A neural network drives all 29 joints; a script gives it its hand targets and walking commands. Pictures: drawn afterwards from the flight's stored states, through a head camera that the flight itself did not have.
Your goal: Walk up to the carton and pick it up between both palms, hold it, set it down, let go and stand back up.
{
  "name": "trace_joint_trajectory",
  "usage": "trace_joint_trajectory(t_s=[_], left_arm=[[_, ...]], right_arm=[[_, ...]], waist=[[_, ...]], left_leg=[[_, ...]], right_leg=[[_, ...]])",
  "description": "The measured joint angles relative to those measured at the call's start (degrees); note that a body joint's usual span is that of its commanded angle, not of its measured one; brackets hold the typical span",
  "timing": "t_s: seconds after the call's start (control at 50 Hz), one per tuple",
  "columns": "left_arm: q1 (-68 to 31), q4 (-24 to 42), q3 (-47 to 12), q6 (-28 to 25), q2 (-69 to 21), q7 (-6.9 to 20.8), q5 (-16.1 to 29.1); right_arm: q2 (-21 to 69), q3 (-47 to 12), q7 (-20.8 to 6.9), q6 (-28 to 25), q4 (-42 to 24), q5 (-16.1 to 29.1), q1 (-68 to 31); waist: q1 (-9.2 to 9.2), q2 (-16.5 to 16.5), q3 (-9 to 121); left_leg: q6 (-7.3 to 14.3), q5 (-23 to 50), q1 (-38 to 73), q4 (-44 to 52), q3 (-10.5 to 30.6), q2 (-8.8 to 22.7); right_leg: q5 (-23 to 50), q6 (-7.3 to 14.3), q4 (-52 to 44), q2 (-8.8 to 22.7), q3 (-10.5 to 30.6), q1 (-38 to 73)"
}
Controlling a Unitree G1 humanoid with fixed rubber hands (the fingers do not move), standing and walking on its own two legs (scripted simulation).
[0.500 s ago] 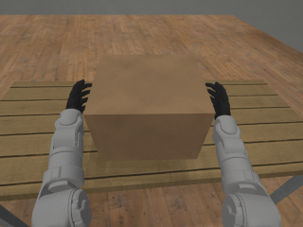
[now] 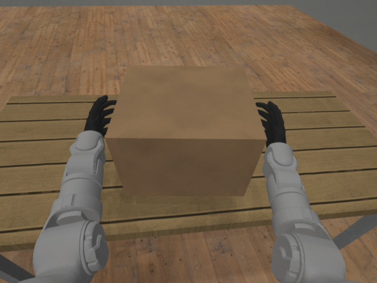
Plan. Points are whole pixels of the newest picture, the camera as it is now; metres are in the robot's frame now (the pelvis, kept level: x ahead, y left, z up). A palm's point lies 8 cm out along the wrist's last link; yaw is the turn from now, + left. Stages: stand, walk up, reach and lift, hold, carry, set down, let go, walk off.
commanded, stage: set down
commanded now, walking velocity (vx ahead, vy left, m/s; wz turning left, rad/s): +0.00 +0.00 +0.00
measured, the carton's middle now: (185, 130) +0.47 -0.03 +0.08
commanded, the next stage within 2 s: none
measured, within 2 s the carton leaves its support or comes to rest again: neither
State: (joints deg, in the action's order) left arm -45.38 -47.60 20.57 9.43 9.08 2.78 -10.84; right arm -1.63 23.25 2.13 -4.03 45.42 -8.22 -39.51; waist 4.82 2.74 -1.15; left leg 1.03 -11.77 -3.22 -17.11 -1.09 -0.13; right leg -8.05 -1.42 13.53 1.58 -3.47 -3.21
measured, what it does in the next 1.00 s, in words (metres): stands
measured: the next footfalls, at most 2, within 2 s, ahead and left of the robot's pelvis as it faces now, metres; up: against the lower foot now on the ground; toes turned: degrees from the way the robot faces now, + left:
none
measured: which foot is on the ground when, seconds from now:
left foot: down 0.00-1.00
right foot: down 0.00-1.00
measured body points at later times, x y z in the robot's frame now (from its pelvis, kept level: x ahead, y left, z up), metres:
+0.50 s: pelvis +0.00 +0.00 +0.00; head +0.02 +0.02 +0.45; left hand +0.46 +0.17 +0.11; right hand +0.39 -0.22 +0.12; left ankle -0.03 +0.10 -0.75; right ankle -0.01 -0.13 -0.75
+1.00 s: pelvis +0.00 +0.00 +0.00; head +0.06 +0.02 +0.44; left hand +0.49 +0.16 +0.09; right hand +0.40 -0.23 +0.09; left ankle -0.03 +0.10 -0.75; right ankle -0.01 -0.13 -0.75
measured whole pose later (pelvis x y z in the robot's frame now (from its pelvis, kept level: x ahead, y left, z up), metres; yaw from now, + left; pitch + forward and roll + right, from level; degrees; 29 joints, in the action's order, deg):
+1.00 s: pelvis +0.00 +0.00 +0.00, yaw +0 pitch +10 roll -1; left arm -58.9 -80.2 14.5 -11.2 17.3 3.3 -1.8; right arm 0.6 30.3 3.5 -8.9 53.0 -14.5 -44.6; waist 8.3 0.7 4.0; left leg 1.5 -12.2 -18.2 -20.8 -2.2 -0.2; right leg -8.6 -1.7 17.6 2.1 -3.4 -18.4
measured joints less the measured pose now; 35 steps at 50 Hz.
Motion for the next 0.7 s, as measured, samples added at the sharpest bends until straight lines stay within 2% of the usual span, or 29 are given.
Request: trace_joint_trajectory(t_s=[0.26, 0.7], left_arm=[[-2.3, -7.2, -1.0, -4.4, 1.6, -0.5, 1.6], [-8.9, -23.3, -3.9, -14.3, 6.2, -0.2, 6.5]], right_arm=[[0.6, 2.1, 0.1, -1.4, 2.0, -1.7, -0.8], [2.1, 5.6, 0.8, -3.0, 5.0, -4.8, -3.6]], waist=[[0.54, 0.0, 1.0], [2.19, -1.0, 3.4]], left_leg=[[0.1, -0.1, -2.4, -0.4, -0.6, 0.1], [0.3, -0.1, -8.8, -1.8, -1.1, 0.0]], right_leg=[[0.0, -0.1, 0.5, 0.0, 0.3, -2.7], [-0.2, -0.2, 2.2, 0.3, 0.2, -9.1]])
